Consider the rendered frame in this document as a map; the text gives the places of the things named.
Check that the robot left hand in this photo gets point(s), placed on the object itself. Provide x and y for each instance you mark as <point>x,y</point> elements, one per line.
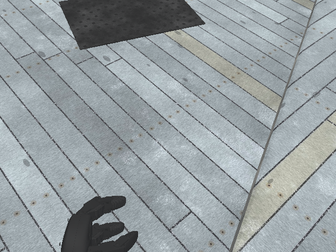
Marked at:
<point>81,236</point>

